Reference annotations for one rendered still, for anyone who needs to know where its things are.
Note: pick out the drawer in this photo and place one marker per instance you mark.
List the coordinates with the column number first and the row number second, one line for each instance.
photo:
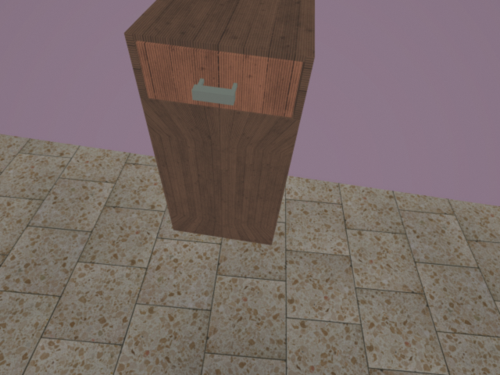
column 264, row 85

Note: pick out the cabinet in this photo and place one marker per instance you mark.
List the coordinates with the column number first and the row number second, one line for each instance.
column 224, row 171

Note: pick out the handle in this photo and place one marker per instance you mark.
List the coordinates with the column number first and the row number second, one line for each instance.
column 213, row 94

